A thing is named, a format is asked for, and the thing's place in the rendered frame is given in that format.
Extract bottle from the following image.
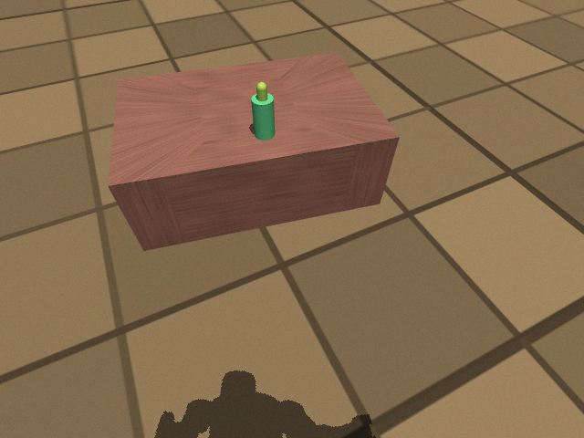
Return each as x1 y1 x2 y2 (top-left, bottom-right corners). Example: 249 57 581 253
251 82 275 141

